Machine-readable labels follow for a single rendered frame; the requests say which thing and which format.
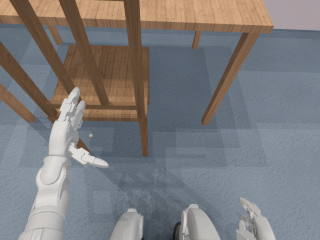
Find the robot right shin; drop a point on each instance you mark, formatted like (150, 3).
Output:
(181, 235)

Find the table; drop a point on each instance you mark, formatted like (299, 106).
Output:
(249, 17)

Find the robot left hand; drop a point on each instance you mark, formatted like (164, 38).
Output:
(64, 130)

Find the left robot thigh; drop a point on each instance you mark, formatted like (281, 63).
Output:
(128, 227)

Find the robot right hand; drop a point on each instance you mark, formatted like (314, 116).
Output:
(259, 227)

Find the chair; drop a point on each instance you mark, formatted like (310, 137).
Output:
(114, 81)

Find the left robot forearm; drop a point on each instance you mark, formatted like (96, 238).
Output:
(49, 210)

